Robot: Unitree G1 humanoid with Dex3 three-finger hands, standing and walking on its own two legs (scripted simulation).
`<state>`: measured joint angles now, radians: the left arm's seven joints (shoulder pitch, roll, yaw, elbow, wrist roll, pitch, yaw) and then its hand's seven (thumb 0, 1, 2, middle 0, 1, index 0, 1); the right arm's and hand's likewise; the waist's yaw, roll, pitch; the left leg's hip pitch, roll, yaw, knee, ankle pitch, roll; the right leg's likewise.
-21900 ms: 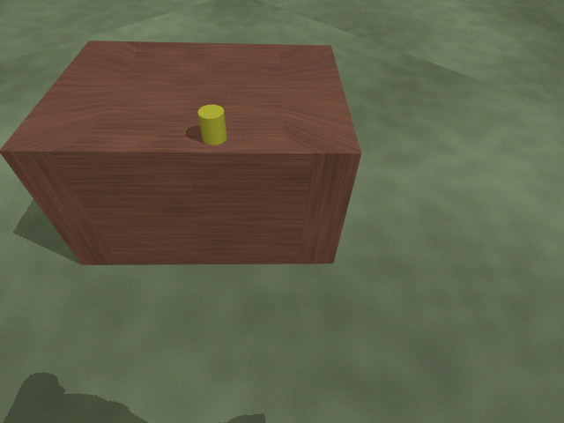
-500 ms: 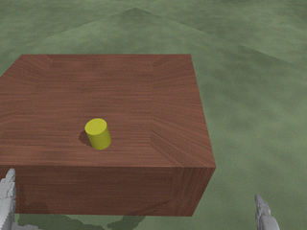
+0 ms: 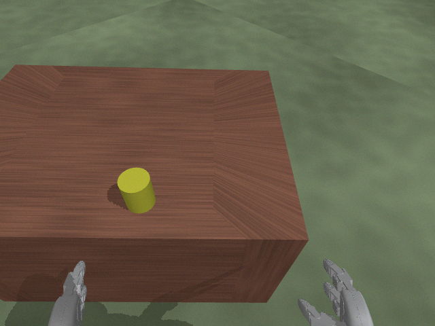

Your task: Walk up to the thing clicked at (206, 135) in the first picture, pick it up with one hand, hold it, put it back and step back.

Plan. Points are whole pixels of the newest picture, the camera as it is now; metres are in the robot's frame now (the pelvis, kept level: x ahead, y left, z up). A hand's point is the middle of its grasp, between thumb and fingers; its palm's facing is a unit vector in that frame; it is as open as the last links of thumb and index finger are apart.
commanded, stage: home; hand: left
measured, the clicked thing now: (137, 190) +0.46 +0.20 -0.08
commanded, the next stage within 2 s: none
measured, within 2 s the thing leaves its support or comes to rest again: neither
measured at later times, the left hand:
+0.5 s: hand (124, 319) +0.17 +0.17 -0.07, palm faces +0.09 -0.97 -0.21, open 17.5 cm
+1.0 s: hand (123, 320) +0.17 +0.17 -0.06, palm faces +0.10 -0.97 -0.22, open 17.6 cm
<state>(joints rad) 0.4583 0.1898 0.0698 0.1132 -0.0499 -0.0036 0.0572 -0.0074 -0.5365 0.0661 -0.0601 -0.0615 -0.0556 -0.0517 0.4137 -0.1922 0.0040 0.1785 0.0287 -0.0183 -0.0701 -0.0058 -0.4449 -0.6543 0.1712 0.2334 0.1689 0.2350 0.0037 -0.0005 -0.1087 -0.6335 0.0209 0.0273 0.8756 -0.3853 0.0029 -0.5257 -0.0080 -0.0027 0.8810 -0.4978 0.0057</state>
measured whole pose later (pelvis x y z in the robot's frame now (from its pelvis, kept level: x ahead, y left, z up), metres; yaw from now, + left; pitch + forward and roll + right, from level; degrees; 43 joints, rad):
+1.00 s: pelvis +0.00 -0.01 -0.01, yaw +0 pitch +10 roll +0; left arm 0.46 0.20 -0.01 0.09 -0.04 0.04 0.09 -0.01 -0.56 0.05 -0.06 -0.05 -0.05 -0.04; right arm 0.46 -0.22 0.01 0.03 0.03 0.09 -0.09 0.01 -0.90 -0.90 0.21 0.30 0.20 0.30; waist 0.00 0.00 -0.12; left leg -0.70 0.03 0.03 0.94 -0.41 0.00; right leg -0.60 0.00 0.00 0.96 -0.53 0.00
